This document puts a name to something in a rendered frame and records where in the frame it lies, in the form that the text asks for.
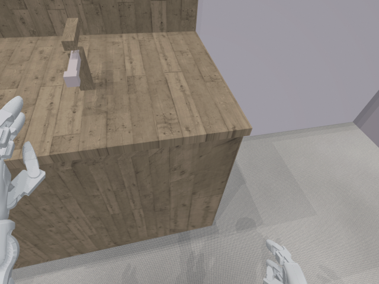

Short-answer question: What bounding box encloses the robot left hand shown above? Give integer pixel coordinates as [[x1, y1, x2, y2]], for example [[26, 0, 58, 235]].
[[0, 96, 46, 220]]

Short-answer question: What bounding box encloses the tap lever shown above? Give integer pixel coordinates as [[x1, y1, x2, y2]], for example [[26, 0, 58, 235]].
[[63, 51, 81, 88]]

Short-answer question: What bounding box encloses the robot right hand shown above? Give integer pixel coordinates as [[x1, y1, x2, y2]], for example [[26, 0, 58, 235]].
[[264, 239, 308, 284]]

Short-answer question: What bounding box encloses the counter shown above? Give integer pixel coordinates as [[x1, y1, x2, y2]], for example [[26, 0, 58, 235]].
[[0, 0, 252, 269]]

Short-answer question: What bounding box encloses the left robot forearm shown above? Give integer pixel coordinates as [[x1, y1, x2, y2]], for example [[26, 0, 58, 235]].
[[0, 220, 20, 284]]

